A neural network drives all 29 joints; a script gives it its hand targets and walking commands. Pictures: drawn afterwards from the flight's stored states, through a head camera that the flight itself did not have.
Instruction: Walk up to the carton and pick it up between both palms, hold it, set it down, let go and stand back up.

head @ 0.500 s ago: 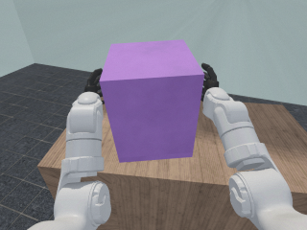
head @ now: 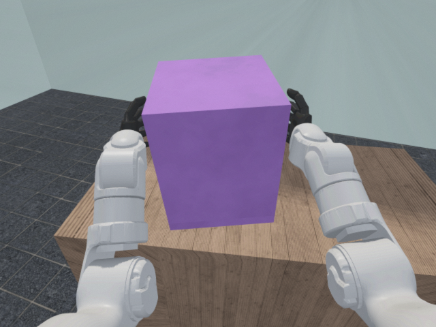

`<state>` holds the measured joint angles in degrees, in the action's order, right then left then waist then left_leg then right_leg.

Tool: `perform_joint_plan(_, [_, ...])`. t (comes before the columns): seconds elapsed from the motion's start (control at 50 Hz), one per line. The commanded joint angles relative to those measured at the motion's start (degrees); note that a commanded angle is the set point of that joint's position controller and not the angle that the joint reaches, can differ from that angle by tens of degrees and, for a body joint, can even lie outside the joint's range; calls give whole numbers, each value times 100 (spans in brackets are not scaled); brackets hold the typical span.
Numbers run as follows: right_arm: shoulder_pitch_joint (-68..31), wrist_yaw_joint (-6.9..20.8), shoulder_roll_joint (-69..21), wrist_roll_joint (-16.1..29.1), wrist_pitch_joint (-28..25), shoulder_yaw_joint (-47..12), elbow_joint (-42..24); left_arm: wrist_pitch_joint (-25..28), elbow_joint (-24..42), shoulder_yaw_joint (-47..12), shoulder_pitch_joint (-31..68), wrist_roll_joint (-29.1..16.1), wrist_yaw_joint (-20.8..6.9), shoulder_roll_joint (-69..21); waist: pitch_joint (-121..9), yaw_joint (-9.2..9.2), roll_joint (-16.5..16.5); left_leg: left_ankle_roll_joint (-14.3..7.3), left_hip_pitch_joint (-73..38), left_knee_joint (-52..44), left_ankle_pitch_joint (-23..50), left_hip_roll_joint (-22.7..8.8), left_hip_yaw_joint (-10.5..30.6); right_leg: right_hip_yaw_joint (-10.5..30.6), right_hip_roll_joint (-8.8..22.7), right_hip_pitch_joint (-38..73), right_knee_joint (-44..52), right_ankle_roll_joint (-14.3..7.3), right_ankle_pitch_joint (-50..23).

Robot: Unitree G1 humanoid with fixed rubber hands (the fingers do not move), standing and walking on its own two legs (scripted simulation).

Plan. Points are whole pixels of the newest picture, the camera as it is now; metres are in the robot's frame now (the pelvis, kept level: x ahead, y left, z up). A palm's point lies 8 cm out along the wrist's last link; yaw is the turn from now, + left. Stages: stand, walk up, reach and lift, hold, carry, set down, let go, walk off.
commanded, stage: hold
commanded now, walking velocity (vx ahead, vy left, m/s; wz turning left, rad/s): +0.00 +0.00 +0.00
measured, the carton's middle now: (216, 141) +0.40 +0.00 +0.21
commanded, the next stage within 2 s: none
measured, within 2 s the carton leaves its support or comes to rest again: neither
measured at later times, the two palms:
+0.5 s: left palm (130, 140) +0.36 +0.15 +0.24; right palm (298, 133) +0.36 -0.14 +0.25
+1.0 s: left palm (131, 138) +0.36 +0.15 +0.24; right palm (298, 131) +0.36 -0.14 +0.25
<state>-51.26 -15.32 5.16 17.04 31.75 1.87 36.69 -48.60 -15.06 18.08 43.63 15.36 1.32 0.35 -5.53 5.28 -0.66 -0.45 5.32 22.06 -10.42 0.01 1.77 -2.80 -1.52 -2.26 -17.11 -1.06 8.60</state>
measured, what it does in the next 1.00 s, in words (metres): stands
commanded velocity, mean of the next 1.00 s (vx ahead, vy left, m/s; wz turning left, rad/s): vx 0.00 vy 0.00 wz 0.00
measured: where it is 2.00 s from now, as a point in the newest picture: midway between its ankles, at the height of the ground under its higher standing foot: outside the picture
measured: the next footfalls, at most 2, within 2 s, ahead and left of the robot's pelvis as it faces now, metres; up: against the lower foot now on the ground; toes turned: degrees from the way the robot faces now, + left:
none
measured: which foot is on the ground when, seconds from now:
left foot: down 0.00-1.00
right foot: down 0.00-1.00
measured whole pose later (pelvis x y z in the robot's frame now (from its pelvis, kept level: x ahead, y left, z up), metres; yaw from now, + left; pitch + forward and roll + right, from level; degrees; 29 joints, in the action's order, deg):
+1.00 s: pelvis +0.00 +0.00 +0.00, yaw +0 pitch -6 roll -1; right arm -51.5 -15.5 5.0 17.1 32.0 2.3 36.9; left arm -48.6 -15.2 17.7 43.7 15.3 1.4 0.6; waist -5.8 5.4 -0.7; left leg -0.6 5.8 22.2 -10.3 0.3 2.2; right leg -2.1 -1.6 -2.8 -17.4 -0.9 8.6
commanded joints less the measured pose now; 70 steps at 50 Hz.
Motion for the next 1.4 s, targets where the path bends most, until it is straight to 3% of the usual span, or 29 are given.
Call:
perform_joint_plan(0.0, [-4907, 701, -4036, 929, -232, -2012, -2161, 696, 1256, -2630, 5497, -1291, -846, -3189, -2449, 33, 256, 215, -549, -209, 1366, 272, 28, 163, -186, 752, 64, 475, -1268])
perform_joint_plan(0.12, [-4728, 699, -3938, 872, -161, -1930, -1979, 661, 1279, -2651, 5485, -1252, -879, -3196, -2193, 85, 335, 265, -561, -260, 1322, 243, 44, 147, -197, 594, 112, 425, -1047])
perform_joint_plan(0.26, [-4837, 696, -3981, 936, -201, -2054, -2300, 658, 1495, -2787, 5478, -1288, -849, -3255, -2463, 81, 378, 293, -678, -165, 1598, 246, 71, 150, -213, 680, 49, 428, -1347])
perform_joint_plan(0.48, [-4937, 757, -3988, 835, -224, -1961, -2138, 654, 1252, -2711, 5497, -1264, -857, -3238, -2324, 4, 333, 225, -551, -274, 1219, 226, 30, 137, -196, 604, 97, 412, -928])
perform_joint_plan(0.74, [-5047, 778, -3882, 780, -227, -1769, -1894, 657, 1019, -2644, 5618, -1271, -871, -3290, -2189, 97, 386, 258, -558, -317, 1072, 188, 59, 131, -207, 440, 158, 362, -659])
perform_joint_plan(0.88, [-5024, 801, -3957, 838, -244, -1863, -1915, 721, 1132, -2718, 5662, -1296, -765, -3304, -2375, 62, 453, 289, -618, -222, 1294, 215, 67, 136, -211, 477, 97, 364, -892])
perform_joint_plan(1.02, [-4981, 774, -3964, 876, -213, -1895, -1858, 696, 1089, -2589, 5589, -1260, -797, -3236, -2297, 11, 359, 237, -517, -276, 1133, 217, 64, 172, -191, 522, 102, 388, -845])
perform_joint_plan(1.14, [-4928, 699, -4009, 991, -178, -2040, -2181, 688, 1213, -2661, 5432, -1315, -813, -3250, -2472, 26, 261, 245, -623, -173, 1460, 234, 91, 182, -215, 653, 65, 425, -1274])
perform_joint_plan(1.38, [-4634, 631, -3937, 996, -77, -2090, -2325, 588, 1492, -2723, 5265, -1259, -901, -3201, -2299, 67, 315, 285, -668, -175, 1614, 254, 88, 191, -201, 697, 55, 461, -1521])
